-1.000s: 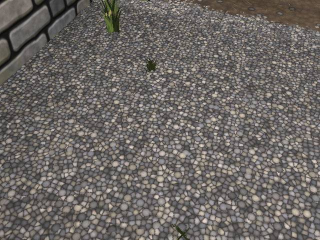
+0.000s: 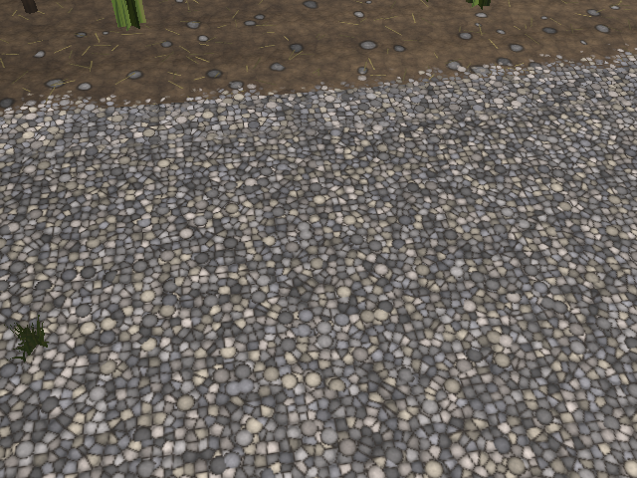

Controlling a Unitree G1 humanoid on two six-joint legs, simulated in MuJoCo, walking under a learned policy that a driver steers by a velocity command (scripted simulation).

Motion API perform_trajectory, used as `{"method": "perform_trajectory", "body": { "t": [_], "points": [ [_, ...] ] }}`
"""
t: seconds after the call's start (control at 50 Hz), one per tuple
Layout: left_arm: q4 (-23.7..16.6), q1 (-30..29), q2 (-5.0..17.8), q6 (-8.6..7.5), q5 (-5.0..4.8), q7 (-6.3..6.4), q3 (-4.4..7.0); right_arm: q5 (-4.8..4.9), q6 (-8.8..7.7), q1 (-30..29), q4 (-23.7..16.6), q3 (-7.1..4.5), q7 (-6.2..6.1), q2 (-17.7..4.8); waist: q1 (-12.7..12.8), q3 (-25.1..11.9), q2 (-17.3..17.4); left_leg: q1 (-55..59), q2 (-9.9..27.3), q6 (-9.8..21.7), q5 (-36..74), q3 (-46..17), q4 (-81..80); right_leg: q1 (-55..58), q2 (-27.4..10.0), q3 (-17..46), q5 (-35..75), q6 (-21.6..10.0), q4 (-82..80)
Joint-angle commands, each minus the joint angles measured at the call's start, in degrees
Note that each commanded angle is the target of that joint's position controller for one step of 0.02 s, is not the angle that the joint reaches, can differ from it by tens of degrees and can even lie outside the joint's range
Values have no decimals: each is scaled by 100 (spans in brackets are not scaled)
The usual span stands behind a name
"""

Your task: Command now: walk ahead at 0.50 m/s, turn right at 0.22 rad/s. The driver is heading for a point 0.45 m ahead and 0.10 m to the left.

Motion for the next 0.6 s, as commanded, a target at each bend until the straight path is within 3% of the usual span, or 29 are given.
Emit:
{"method": "perform_trajectory", "body": {
  "t": [0.02,0.1,0.18,0.22,0.24,0.26,0.28,0.3,0.32,0.34,0.36,0.38,0.4,0.44,0.48,0.54,0.6],
  "points": [
    [-506,-240,135,-100,54,-31,-12,68,-83,-167,-277,-208,-30,-929,93,-37,696,543,1554,1090,885,-1375,-1218,-651,-339,44,608,68,-883],
    [-661,-956,56,-182,12,-115,-75,143,17,99,-127,-216,-55,-1053,-153,102,696,433,1313,904,1130,-808,-1222,-165,-186,-230,1638,115,-2197],
    [-866,-1486,178,-269,-45,-204,-41,205,148,506,66,-220,-69,-1141,-231,232,751,716,1507,831,1142,-1076,-919,141,36,-249,1596,78,-2888],
    [-842,-1298,352,-321,-49,-227,33,219,212,470,95,-251,-101,-1249,5,143,824,828,1609,709,1299,-1236,-608,639,120,-237,1385,-36,-3218],
    [-724,-892,474,-335,-30,-206,110,226,229,382,84,-245,-115,-1258,285,-62,800,722,1492,591,1773,-1137,-182,1342,202,-314,1420,-144,-3463],
    [-516,-179,729,-334,21,-149,247,191,220,391,64,-188,-114,-1096,617,-544,693,401,1171,423,2106,-909,710,2507,146,-287,1432,-300,-3495],
    [-391,850,1159,-313,148,-70,374,53,184,282,-137,-36,-106,-702,1060,-1437,103,-669,786,165,865,-622,2438,4145,-963,793,1472,-693,-3280],
    [-304,1095,1502,-226,176,-71,431,106,91,969,-248,125,-110,-144,757,-2111,-1398,-2617,65,-143,-2205,-331,4263,5578,-2261,3026,576,-1462,-3753],
    [-291,1113,970,-216,136,-78,312,247,58,747,-170,-27,-118,-750,930,-1834,-905,-3160,302,-144,-2296,-881,5025,5180,-2125,3361,-254,-1421,-4114],
    [-276,796,716,-233,79,-78,218,307,58,336,-298,-118,-114,-989,867,-1091,-696,-3422,516,-108,-1790,-857,5178,4575,-1921,2530,-166,-1224,-4241],
    [-275,421,539,-252,80,-95,154,265,90,131,-322,-125,-131,-929,696,-726,-453,-3250,714,-132,-1338,-763,5053,3915,-1662,1913,215,-1104,-4419],
    [-258,125,370,-274,96,-121,111,194,139,25,-344,-146,-133,-869,540,-409,-419,-3092,840,-160,-1027,-766,4835,3367,-1473,1454,550,-1053,-4636],
    [-227,-70,288,-313,132,-129,96,190,217,102,-332,-155,-121,-760,358,-249,-481,-2781,955,-185,-806,-809,4701,2929,-1343,1053,842,-994,-4847],
    [-131,-241,305,-394,139,-120,138,207,349,103,-378,-125,-101,-518,195,-77,-370,-2580,1001,-256,-570,-774,4546,2501,-1304,524,1397,-1028,-5134],
    [-22,-239,422,-436,154,-79,194,174,418,-91,-505,-124,-94,-453,149,51,-183,-2748,1020,-330,-217,-815,4227,2432,-1329,102,1792,-1060,-5266],
    [136,-184,559,-403,162,-18,232,101,398,-507,-668,-67,-23,-328,208,230,-21,-2532,900,-347,605,-674,3053,2319,-1120,-617,2685,-985,-5213],
    [293,3,737,-319,91,35,265,31,332,-1039,-865,5,90,-222,389,178,-16,-1883,633,-279,1192,-283,1946,2312,-1033,-1030,3566,-874,-4963]
  ]
}}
